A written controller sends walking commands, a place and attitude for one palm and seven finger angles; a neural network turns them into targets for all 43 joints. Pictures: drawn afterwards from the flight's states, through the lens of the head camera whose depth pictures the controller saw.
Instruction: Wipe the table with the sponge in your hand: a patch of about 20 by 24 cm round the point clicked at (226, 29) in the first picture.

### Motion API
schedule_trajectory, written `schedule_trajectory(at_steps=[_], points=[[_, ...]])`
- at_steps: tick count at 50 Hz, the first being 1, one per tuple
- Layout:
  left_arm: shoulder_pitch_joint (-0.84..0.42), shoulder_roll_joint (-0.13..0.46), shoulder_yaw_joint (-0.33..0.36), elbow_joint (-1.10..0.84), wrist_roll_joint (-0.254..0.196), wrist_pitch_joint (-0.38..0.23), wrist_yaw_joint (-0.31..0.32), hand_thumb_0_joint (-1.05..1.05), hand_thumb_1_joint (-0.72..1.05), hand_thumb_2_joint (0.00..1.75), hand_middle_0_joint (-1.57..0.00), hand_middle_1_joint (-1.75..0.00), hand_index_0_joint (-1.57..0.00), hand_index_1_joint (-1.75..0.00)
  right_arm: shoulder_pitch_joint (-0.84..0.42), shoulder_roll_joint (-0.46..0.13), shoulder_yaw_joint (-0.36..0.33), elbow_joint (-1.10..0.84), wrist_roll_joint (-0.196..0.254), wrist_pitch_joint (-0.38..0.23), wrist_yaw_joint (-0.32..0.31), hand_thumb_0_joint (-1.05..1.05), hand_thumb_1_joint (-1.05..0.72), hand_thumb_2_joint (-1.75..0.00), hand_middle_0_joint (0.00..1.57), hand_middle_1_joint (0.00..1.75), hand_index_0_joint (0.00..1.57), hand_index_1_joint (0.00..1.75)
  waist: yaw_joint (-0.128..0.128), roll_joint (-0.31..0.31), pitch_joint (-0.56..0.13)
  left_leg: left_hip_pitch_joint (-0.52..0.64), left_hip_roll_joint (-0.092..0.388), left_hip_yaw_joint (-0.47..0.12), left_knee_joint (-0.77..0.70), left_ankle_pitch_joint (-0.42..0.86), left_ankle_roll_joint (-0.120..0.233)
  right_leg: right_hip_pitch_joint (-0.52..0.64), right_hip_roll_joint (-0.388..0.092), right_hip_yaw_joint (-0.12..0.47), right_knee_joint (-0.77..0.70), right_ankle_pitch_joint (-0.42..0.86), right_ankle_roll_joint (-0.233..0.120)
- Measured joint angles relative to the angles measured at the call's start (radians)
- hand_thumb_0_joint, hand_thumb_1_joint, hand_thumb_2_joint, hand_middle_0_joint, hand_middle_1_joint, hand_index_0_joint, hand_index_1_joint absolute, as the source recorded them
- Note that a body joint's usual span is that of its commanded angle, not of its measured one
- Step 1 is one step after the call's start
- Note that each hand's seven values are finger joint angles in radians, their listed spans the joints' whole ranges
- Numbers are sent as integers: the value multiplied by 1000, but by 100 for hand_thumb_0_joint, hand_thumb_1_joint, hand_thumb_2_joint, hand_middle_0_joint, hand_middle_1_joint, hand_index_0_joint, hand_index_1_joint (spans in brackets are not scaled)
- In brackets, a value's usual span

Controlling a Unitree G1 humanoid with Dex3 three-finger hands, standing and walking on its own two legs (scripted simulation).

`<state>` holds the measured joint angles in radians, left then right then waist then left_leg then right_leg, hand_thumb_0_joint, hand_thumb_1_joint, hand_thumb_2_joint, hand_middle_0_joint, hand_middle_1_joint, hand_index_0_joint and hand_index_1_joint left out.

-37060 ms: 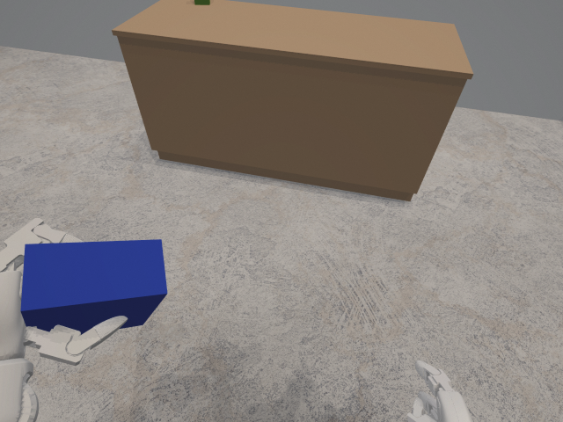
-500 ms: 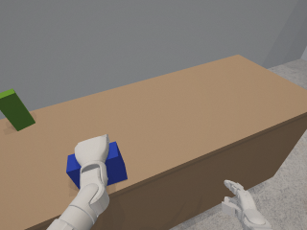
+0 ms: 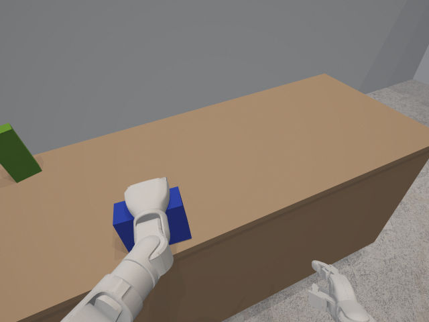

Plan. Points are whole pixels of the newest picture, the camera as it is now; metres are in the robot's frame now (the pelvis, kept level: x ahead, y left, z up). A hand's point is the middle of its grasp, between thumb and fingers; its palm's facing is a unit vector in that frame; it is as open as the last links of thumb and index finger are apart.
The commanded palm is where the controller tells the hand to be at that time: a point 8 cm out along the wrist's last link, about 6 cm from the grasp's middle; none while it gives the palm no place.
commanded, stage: wipe forward along the third lane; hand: left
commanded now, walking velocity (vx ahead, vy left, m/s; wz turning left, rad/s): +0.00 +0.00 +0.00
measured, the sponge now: (156, 226) +0.32 +0.18 -0.01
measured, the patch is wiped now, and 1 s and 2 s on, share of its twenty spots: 0.95 1.00 1.00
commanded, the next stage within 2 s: wipe back along the third lane in 1.56 s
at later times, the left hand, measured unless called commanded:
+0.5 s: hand (155, 197) +0.37 +0.19 +0.03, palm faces -0.07 -0.04 -1.00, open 10.0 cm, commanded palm +0.35 +0.19 +0.06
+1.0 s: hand (148, 184) +0.41 +0.22 +0.03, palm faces -0.08 -0.02 -1.00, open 10.0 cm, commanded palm +0.40 +0.22 +0.06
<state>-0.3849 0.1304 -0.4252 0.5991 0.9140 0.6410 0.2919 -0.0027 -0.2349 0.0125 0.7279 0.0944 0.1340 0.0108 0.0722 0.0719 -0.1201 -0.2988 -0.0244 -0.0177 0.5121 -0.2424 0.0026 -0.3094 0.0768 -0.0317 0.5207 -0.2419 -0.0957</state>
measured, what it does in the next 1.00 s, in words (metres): stands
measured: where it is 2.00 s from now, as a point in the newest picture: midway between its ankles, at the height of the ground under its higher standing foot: outside the picture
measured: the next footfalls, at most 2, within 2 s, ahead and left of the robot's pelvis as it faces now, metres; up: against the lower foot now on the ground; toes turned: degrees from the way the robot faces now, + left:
none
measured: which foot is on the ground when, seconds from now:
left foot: down 0.00-1.00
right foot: down 0.00-1.00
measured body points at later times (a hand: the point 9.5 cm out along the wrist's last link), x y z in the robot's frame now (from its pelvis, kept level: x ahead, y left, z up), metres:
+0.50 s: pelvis +0.00 -0.01 +0.00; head +0.00 -0.04 +0.45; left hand +0.37 +0.19 +0.08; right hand +0.18 -0.26 -0.12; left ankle +0.02 +0.12 -0.73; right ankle +0.02 -0.06 -0.73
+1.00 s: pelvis +0.00 +0.00 -0.01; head +0.02 -0.02 +0.44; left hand +0.41 +0.21 +0.09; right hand +0.13 -0.26 -0.13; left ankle +0.02 +0.12 -0.73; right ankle +0.02 -0.06 -0.73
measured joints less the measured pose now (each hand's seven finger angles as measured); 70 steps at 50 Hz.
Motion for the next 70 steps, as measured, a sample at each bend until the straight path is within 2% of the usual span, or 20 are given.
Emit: schedule_trajectory(at_steps=[12, 24, 39, 49, 70], points=[[-109, 9, 85, 145, 5, -11, 0, -1, -49, 105, -73, -136, -74, -135, 15, -10, 3, -2, -5, 13, -31, 1, -90, -90, 20, 30, 20, 30, -29, -15, -4, -39, 13, 4, 0, 5, -9, -41, 13, 4, -2, 10, -12], [-163, 50, 159, 223, 6, -42, 12, 0, -49, 105, -73, -136, -74, -135, 74, -26, -3, 4, -5, 17, -44, 1, -90, -90, 20, 30, 20, 30, -61, -16, -14, -87, 25, 13, 16, -1, -9, -89, 25, 11, 4, 15, -16], [-265, 108, 231, 359, 9, -119, 20, 0, -50, 105, -73, -136, -75, -135, 122, -23, -4, 15, -9, -13, -44, 1, -90, -90, 20, 30, 20, 30, -93, -17, -17, -147, 28, 15, 42, -5, -5, -143, 28, 13, 16, 21, -11], [-331, 119, 245, 438, 18, -148, 44, 1, -50, 105, -73, -136, -75, -135, 147, -23, -7, 26, -14, -33, -37, 1, -90, -90, 20, 30, 20, 30, -106, -21, -21, -188, 21, 12, 58, -5, 0, -178, 21, 9, 22, 22, 1], [-547, 183, 296, 638, 37, -153, 54, 1, -50, 105, -74, -135, -75, -135, 205, -13, -2, 54, -33, -76, -22, 0, -90, -90, 20, 30, 20, 30, -166, -31, -26, -300, 9, 18, 110, -30, 29, -274, 9, 14, 43, 12, 33]])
